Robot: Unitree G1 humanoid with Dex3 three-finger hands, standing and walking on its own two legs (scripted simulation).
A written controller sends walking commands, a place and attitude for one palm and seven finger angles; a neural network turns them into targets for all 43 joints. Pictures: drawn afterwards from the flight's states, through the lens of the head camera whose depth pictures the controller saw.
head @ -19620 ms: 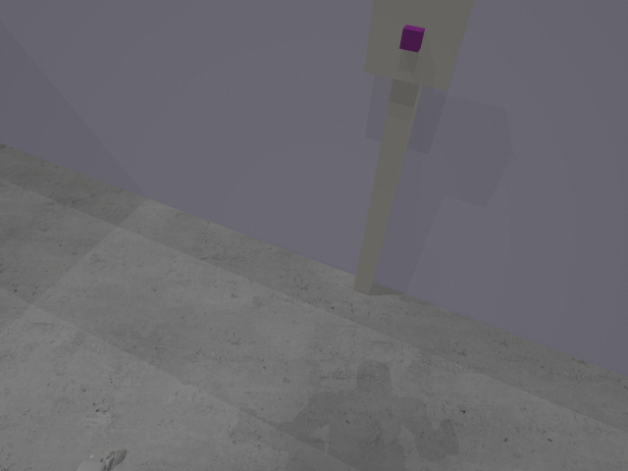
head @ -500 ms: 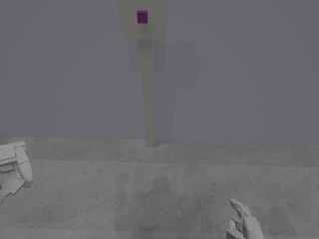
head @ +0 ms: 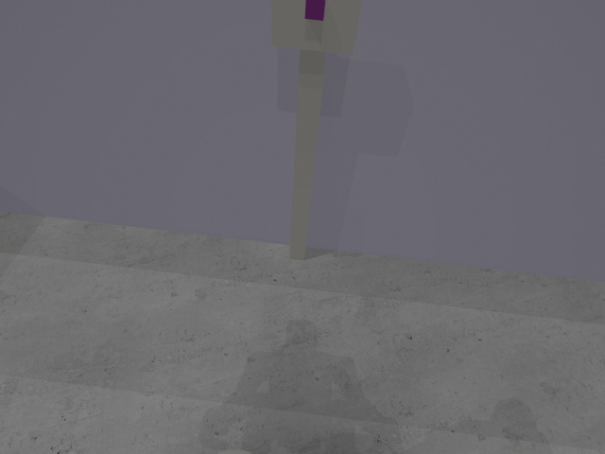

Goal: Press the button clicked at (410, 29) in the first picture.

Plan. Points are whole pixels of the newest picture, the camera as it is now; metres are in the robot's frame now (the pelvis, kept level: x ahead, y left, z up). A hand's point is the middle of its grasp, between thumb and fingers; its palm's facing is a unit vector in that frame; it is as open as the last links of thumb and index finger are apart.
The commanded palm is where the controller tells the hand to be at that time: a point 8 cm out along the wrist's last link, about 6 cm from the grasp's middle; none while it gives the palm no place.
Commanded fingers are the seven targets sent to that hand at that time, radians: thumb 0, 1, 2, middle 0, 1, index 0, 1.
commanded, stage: let the arm hang, fingers relaxed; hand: left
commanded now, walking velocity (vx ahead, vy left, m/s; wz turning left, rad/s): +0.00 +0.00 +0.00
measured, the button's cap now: (315, 6) +0.87 +0.04 +0.19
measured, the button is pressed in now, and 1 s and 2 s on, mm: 0 0 0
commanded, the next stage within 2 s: stand and wait in 0.64 s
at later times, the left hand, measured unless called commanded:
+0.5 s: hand out of the picture +0.11 +0.25 -0.14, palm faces -0.02 -0.94 -0.35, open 7.3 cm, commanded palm none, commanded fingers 0.00 0.90 0.90 -0.20 -0.30 -0.20 -0.30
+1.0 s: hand (143, 451) +0.14 +0.23 -0.14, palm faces -0.03 -0.93 -0.36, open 7.4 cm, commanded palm none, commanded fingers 0.00 0.90 0.90 -0.20 -0.30 -0.20 -0.30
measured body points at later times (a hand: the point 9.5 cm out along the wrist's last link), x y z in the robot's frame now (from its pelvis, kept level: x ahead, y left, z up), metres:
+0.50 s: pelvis +0.02 +0.00 +0.01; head +0.03 -0.01 +0.46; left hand +0.11 +0.30 -0.12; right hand +0.07 -0.28 -0.14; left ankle +0.06 +0.12 -0.73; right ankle +0.04 -0.13 -0.73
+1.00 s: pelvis +0.05 -0.02 +0.02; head +0.08 -0.03 +0.46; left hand +0.14 +0.28 -0.11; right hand +0.13 -0.31 -0.13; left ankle +0.06 +0.12 -0.73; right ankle +0.04 -0.13 -0.73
